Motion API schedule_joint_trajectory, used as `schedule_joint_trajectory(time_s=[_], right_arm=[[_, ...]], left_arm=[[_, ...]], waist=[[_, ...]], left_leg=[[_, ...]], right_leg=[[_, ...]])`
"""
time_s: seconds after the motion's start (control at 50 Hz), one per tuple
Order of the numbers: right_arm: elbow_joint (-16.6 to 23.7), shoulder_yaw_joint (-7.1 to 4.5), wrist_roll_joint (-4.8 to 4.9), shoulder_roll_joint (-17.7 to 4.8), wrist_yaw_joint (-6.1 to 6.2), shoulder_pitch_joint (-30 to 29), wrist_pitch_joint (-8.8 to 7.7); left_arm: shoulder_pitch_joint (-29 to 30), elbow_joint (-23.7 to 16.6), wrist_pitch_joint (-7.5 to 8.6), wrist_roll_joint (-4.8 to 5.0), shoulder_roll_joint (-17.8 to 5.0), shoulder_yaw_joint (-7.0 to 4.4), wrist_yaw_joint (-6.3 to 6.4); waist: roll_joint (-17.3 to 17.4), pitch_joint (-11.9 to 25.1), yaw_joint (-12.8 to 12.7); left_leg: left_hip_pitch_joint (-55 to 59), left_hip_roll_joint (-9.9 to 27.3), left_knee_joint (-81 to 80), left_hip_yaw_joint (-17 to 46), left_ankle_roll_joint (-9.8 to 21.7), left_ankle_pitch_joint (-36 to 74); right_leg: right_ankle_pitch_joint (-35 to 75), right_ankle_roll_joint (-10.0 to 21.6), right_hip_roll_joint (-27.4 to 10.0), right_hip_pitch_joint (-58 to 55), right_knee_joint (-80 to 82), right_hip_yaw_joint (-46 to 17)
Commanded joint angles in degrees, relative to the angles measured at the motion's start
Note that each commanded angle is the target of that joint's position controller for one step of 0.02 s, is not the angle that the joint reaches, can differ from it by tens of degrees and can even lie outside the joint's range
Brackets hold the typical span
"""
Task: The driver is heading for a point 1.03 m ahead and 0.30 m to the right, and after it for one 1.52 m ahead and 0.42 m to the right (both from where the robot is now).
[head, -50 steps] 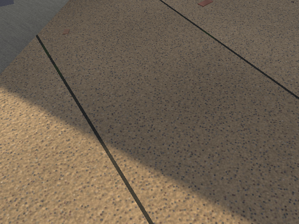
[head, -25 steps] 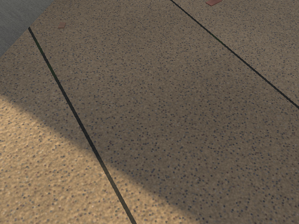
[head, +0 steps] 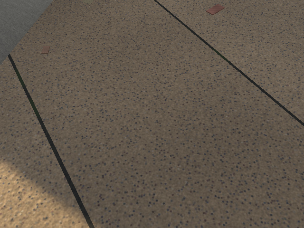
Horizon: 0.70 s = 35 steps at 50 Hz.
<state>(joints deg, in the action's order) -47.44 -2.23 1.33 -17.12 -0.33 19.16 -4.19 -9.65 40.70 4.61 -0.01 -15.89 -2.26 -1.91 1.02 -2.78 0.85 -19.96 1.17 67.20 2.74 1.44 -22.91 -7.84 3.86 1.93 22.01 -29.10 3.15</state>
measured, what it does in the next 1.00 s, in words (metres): walks ahead, turning right: left foot, then right foot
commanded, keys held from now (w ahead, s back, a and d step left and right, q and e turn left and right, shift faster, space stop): w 0.42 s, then w+e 0.58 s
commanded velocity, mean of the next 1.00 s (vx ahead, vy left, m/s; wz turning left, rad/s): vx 0.50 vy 0.00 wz -0.22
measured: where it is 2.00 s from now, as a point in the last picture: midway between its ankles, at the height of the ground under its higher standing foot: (195, 120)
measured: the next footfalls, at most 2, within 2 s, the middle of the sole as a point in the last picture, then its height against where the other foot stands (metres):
left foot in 0.40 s outside the picture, level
right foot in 0.96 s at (183, 178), level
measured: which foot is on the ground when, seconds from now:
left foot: up 0.00-0.38, down 0.40-0.96, up 0.98-1.00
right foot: down 0.00-0.40, up 0.42-0.94, down 0.96-1.00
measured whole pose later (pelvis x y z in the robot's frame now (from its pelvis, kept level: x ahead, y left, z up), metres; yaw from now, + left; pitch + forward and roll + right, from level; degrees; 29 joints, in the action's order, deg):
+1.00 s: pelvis +0.56 +0.00 -0.02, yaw -16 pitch +1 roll +1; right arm -50.4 -3.5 0.3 -17.0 0.9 16.3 -2.8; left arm -5.6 37.8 2.1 1.4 -16.2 -3.8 -2.5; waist -0.2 -3.9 1.5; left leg -5.8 2.8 53.1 -7.1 -1.1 -26.6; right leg -9.6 6.5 2.4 28.7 -36.5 3.3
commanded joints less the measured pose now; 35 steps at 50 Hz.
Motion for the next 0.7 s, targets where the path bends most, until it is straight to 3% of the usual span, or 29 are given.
schedule_joint_trajectory(time_s=[0.02, 0.08, 0.14, 0.2, 0.3, 0.36, 0.38, 0.4, 0.42, 0.44, 0.46, 0.48, 0.5, 0.52, 0.56, 0.62, 0.7], right_arm=[[4.8, -1.60, -0.48, -5.6, 0.17, -0.8, -0.71], [4.8, -1.15, -0.97, -3.6, 0.59, -1.4, 0.66], [6.7, -0.76, -1.38, -2.8, 0.44, -7.9, 0.38], [8.0, -0.23, -1.03, -1.7, -0.32, -14.2, -0.43], [10.7, -0.41, -0.43, -2.8, -1.80, -21.0, -1.13], [10.3, -1.15, -0.59, -4.7, -2.28, -18.0, -1.39], [8.8, -2.01, -0.73, -6.1, -2.08, -12.7, -1.44], [6.2, -3.45, -0.88, -9.0, -1.54, -3.8, -1.38], [4.9, -4.72, -1.46, -14.1, -1.01, 5.3, -1.03], [4.0, -4.82, -1.19, -14.9, -1.34, 6.8, -0.80], [4.5, -3.41, -0.74, -9.2, -1.24, 5.4, -0.89], [5.0, -2.73, -0.85, -7.5, -1.00, 1.1, -1.01], [5.4, -2.24, -1.28, -6.1, -0.99, -2.6, -1.17], [5.4, -1.93, -1.64, -4.6, -1.02, -5.1, -1.49], [4.9, -1.82, -2.19, -3.5, -0.99, -7.0, -2.31], [3.1, -2.40, -2.32, -4.9, -0.65, -6.8, -3.13], [1.8, -2.60, -2.24, -6.1, 0.21, -6.6, -2.73]], left_arm=[[-3.4, -1.8, 0.86, -0.75, -6.3, -1.73, 0.16], [-3.7, -0.1, 1.91, -0.03, -7.1, -2.09, 0.18], [-5.7, 1.4, 1.59, 0.14, -8.3, -2.40, 0.89], [-8.1, 2.7, 1.07, 0.61, -9.6, -2.61, 1.36], [-12.6, 5.9, -0.41, 1.24, -10.8, -3.06, 1.73], [-11.7, 6.5, -1.40, 1.34, -11.7, -3.49, 2.22], [-10.5, 6.5, -1.77, 1.31, -11.8, -3.42, 2.35], [-10.8, 6.2, -1.98, 0.81, -10.0, -2.66, 2.51], [-13.6, 4.6, -1.51, -0.93, -6.1, -1.05, 2.55], [-19.2, 4.7, -0.33, 0.25, -1.1, 0.38, 2.02], [-13.7, 4.9, 0.52, 2.14, -8.0, -1.20, 1.72], [-8.4, 3.1, 0.91, 3.12, -9.9, -1.89, 1.62], [-6.3, 2.8, 0.82, 2.54, -9.3, -1.85, 1.87], [-6.1, 2.8, 0.40, 1.79, -8.5, -2.09, 1.96], [-9.1, 3.9, -1.00, 1.88, -6.5, -2.11, 1.93], [-7.5, 3.1, -2.34, 1.69, -4.8, -1.98, 2.20], [-2.4, 1.2, -1.88, 1.29, -3.8, -1.73, 1.44]], waist=[[-5.4, 5.0, -0.7], [-4.7, 3.0, 0.5], [-3.7, 1.0, -1.2], [-3.7, -0.2, -3.7], [-4.0, -1.7, -5.4], [-5.2, 0.5, -2.7], [-5.2, 3.9, 0.6], [-4.0, 10.2, 4.4], [5.1, 19.7, 5.9], [17.1, 24.9, 3.4], [9.2, 19.2, 5.9], [6.4, 11.4, 5.2], [2.7, 7.6, 3.4], [3.0, 4.9, 1.7], [4.6, 4.2, -0.6], [2.9, 1.5, -1.2], [2.1, 0.0, 0.2]], left_leg=[[-14.1, 6.2, -0.2, 2.1, -0.4, 6.1], [-14.2, 7.0, -5.9, 1.1, -2.2, 9.4], [-16.9, 7.1, -17.4, 0.5, -3.1, 19.8], [-14.1, 5.0, -28.9, -1.4, -2.8, 28.5], [-15.9, 3.5, -36.7, -1.0, -0.8, 26.2], [-10.6, 1.6, -38.9, -2.3, 1.5, 19.4], [-2.7, -0.2, -40.5, -4.2, 2.9, 19.2], [11.1, 0.3, -39.8, -3.8, 4.8, 20.4], [30.6, 13.0, -36.7, 11.4, 10.0, 22.2], [43.3, 21.7, -45.9, 36.4, 17.1, 6.3], [39.3, 20.3, -49.5, 34.9, 14.3, -2.1], [31.6, 18.9, -50.8, 26.5, 11.9, 0.5], [24.3, 17.0, -52.5, 20.5, 10.9, 6.5], [19.0, 15.1, -54.3, 15.8, 10.2, 11.0], [13.7, 13.1, -57.5, 9.2, 9.7, 16.3], [11.5, 12.9, -59.9, 2.2, 10.1, 24.2], [13.2, 10.7, -61.0, -6.1, 8.4, 28.2]], right_leg=[[3.9, 10.4, -15.4, -14.4, 17.8, -20.2], [9.0, 11.2, -14.2, -10.5, 21.1, -14.3], [10.9, 10.0, -12.6, -11.6, 22.3, -9.9], [9.0, 8.2, -11.3, -12.3, 22.7, -6.8], [9.4, 7.4, -15.6, -21.8, 19.3, -8.4], [20.2, 5.8, -16.8, -26.1, 13.4, -8.7], [29.0, 4.6, -15.0, -25.5, 6.8, -6.9], [29.9, 2.9, -11.8, -20.8, -4.4, -4.6], [11.3, 0.2, -7.0, -6.0, -24.3, -1.9], [-25.4, -2.2, 2.2, 13.6, -39.3, -6.0], [-25.2, -1.4, -1.0, 19.8, -44.5, -11.7], [-19.4, -0.7, -3.7, 21.9, -43.9, -10.4], [-14.4, -1.1, -6.3, 19.8, -41.6, -9.4], [-10.8, -1.6, -7.9, 17.6, -38.4, -9.7], [-7.4, -2.5, -9.3, 12.4, -36.6, -9.9], [-2.6, -3.8, -9.4, 15.2, -33.1, -10.6], [9.6, -4.3, -8.5, 16.1, -19.6, -8.6]])
Velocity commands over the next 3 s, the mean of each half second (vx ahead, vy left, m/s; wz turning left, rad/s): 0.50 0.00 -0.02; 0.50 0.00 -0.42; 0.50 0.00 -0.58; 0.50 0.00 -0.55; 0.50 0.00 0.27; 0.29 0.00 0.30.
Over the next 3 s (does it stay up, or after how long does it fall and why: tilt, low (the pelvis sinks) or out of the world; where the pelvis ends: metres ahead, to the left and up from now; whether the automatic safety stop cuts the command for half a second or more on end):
stays up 1.42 -0.61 -0.01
